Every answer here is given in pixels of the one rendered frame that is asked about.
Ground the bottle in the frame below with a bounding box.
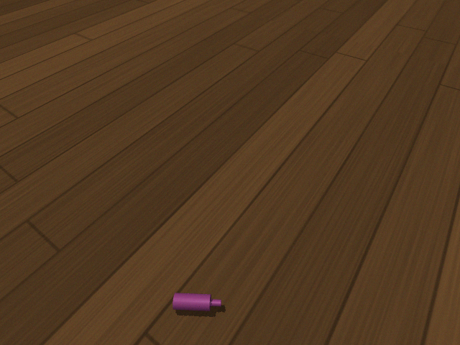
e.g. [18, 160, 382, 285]
[172, 293, 221, 311]

